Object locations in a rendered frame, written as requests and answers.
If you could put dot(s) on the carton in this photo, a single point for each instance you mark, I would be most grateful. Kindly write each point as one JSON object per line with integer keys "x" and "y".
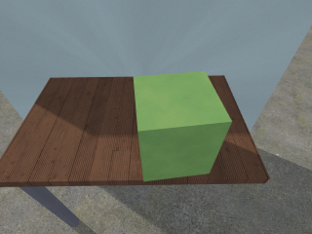
{"x": 181, "y": 124}

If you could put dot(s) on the table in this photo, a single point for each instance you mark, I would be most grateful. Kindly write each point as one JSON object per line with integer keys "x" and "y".
{"x": 82, "y": 131}

